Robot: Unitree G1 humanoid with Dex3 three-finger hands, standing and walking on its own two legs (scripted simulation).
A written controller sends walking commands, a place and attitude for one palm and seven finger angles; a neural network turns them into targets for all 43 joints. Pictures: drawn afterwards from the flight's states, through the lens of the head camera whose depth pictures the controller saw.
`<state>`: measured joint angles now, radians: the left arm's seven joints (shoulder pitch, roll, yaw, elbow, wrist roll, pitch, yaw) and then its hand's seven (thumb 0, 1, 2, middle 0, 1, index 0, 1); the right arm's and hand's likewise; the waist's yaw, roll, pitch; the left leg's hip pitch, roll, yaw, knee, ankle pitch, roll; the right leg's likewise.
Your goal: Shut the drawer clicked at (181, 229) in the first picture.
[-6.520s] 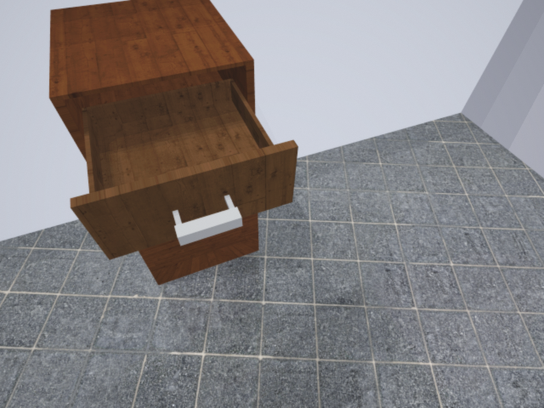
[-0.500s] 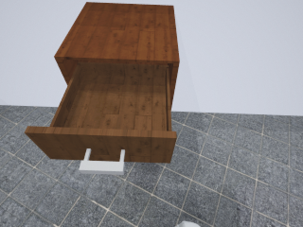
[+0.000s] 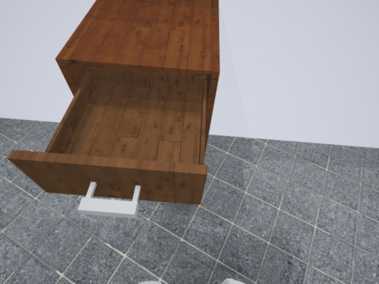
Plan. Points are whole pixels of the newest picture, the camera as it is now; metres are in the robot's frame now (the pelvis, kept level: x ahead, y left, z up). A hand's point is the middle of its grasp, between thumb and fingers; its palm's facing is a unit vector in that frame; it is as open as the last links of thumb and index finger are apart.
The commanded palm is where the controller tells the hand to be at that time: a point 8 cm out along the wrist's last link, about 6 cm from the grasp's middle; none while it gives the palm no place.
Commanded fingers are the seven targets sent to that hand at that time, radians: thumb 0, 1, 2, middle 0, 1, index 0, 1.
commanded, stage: come to a stop and stand still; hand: left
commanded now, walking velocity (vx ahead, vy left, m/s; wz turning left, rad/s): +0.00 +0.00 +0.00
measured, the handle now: (112, 197) +0.27 +0.19 +0.00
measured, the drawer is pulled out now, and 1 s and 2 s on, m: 0.29 0.29 0.29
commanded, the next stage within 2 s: look again from close up in 1.18 s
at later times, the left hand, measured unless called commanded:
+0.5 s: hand out of the picture -0.01 +0.18 -0.15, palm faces -0.03 -0.96 -0.27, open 7.4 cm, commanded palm none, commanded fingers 0.00 0.90 0.90 -0.20 -0.30 -0.20 -0.30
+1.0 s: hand out of the picture +0.02 +0.14 -0.16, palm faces -0.02 -0.97 -0.23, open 7.3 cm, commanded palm none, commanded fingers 0.00 0.90 0.90 -0.20 -0.30 -0.20 -0.30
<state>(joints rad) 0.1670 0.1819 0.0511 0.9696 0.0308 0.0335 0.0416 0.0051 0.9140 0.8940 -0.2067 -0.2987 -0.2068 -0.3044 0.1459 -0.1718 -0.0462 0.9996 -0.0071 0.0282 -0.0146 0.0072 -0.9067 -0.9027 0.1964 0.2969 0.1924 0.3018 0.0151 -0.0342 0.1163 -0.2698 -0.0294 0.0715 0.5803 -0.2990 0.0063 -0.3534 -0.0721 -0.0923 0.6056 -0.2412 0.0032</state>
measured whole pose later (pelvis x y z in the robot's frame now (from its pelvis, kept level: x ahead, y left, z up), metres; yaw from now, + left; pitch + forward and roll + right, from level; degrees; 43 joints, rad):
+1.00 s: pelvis +0.00 -0.04 +0.01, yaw -1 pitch +0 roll +1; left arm 0.28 0.16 -0.02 1.04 0.02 -0.01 0.05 0.01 0.91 0.89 -0.20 -0.30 -0.20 -0.30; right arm 0.20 -0.18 0.01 1.08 -0.01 0.01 -0.02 0.01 -0.91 -0.90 0.20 0.30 0.19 0.30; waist 0.00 0.00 0.05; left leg -0.24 0.02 0.07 0.51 -0.26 0.00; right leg -0.09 0.06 -0.06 0.46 -0.38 -0.08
